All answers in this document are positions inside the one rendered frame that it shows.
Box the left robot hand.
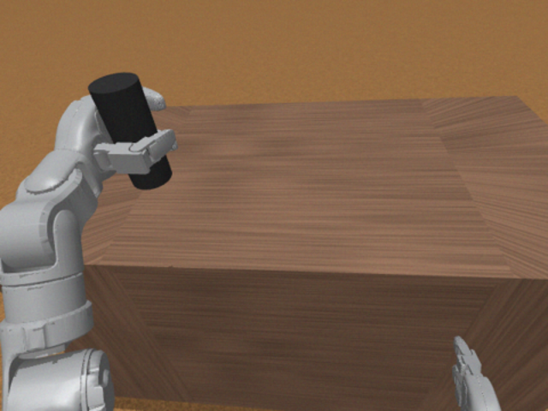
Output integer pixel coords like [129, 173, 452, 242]
[54, 86, 178, 181]

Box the right robot hand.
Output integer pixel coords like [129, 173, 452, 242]
[452, 336, 502, 411]

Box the can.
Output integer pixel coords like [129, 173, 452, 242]
[88, 73, 172, 190]

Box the left robot arm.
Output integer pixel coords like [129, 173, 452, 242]
[0, 150, 115, 411]

